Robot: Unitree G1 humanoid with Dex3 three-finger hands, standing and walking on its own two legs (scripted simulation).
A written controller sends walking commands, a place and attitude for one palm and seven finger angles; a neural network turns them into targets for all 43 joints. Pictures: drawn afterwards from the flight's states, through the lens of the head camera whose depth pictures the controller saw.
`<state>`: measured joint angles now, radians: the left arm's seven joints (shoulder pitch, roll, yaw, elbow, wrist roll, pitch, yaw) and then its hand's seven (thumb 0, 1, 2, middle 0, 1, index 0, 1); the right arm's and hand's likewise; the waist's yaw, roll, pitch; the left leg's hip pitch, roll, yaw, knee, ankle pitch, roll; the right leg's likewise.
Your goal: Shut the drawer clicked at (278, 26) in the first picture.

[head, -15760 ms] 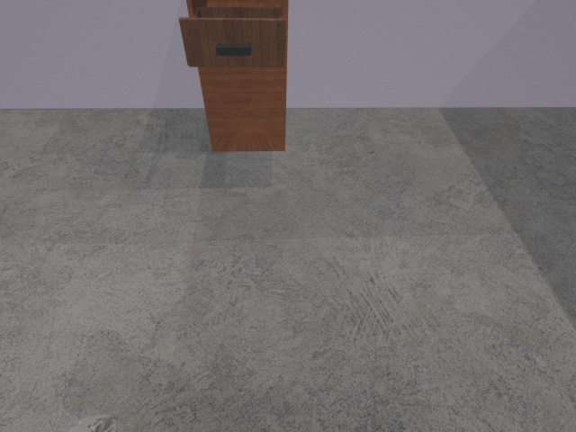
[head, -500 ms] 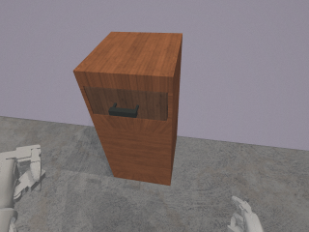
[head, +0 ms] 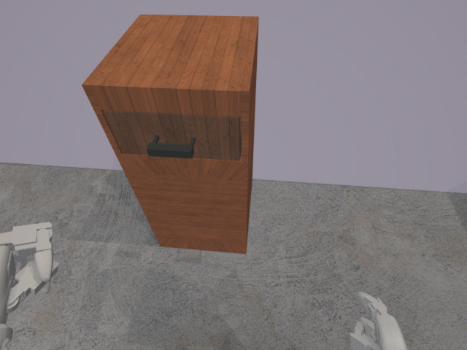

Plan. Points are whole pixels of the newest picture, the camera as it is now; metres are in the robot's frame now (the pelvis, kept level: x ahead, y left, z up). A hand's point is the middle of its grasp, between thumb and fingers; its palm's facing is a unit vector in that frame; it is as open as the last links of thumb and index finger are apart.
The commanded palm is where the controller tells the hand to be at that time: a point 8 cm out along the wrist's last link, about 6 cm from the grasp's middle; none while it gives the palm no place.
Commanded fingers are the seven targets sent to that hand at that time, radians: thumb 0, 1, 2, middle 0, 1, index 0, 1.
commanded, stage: step back with the hand held close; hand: left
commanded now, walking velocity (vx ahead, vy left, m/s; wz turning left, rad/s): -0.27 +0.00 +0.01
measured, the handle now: (172, 145) +0.62 +0.21 -0.06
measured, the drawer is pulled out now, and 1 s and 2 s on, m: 0.00 0.00 0.00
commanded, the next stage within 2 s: stop stepping back and stand still in 1.12 s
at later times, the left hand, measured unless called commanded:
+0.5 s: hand (2, 326) +0.13 +0.25 +0.15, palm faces +0.36 -0.81 -0.45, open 3.3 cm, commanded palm +0.06 +0.30 +0.17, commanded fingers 0.00 0.90 0.90 -1.40 -1.60 -1.40 -1.60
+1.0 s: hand out of the picture +0.06 +0.28 +0.16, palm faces +0.40 -0.78 -0.48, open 3.3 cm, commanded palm -0.02 +0.31 +0.17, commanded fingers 0.00 0.90 0.90 -1.40 -1.60 -1.40 -1.60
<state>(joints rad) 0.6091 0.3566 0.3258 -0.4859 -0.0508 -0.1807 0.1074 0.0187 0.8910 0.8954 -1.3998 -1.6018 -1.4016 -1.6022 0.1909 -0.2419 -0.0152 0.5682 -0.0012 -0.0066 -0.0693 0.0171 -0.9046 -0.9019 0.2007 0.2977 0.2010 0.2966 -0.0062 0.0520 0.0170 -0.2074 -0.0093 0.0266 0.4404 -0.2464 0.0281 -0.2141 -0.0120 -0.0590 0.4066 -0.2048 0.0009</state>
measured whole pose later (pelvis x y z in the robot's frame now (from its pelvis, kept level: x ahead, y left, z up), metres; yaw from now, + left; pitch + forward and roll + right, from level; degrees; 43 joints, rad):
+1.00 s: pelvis -0.13 +0.02 -0.01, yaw +4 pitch +3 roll -5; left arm 0.60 0.44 0.42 -0.60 -0.01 -0.28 0.14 0.02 0.89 0.89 -1.40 -1.60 -1.41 -1.60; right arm 0.20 -0.18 -0.03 0.59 -0.02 -0.08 -0.07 0.02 -0.90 -0.90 0.20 0.30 0.20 0.30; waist -0.03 0.01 0.00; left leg -0.49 0.01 -0.05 0.54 -0.10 0.07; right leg -0.43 0.11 0.04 0.93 -0.38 0.02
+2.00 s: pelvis -0.26 +0.06 +0.00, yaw -3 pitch -1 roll -1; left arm 0.62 0.38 0.36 -0.62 -0.03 -0.15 0.16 0.02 0.89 0.90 -1.40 -1.60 -1.40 -1.60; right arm 0.21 -0.11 0.06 0.60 -0.02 -0.13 -0.04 0.02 -0.90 -0.90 0.20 0.30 0.20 0.30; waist -0.02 -0.05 0.00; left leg -0.30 0.00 0.02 0.42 -0.12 0.02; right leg -0.32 0.03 -0.04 0.70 -0.45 -0.01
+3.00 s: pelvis -0.24 +0.06 +0.00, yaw +0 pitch +0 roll -1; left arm 0.29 0.23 0.02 1.01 0.02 0.04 0.03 0.02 0.90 0.89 -0.91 -1.14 -0.91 -1.11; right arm 0.24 -0.19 0.01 1.01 -0.03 0.04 -0.01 0.01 -0.91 -0.90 0.20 0.30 0.20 0.30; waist 0.01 -0.03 0.07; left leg -0.28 0.00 0.00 0.48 -0.20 0.02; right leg -0.19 0.00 -0.12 0.45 -0.26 -0.03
